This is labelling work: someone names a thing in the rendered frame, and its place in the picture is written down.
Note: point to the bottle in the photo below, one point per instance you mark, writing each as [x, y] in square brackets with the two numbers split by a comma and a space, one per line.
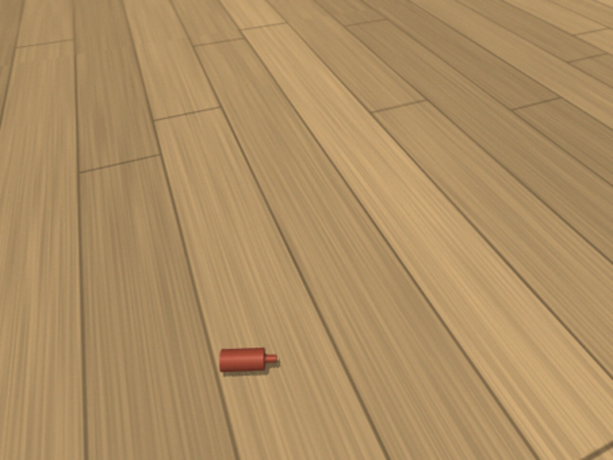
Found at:
[248, 359]

